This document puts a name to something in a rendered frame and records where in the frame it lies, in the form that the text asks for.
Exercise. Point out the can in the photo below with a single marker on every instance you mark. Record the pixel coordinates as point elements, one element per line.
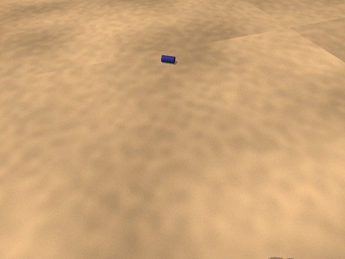
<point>168,59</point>

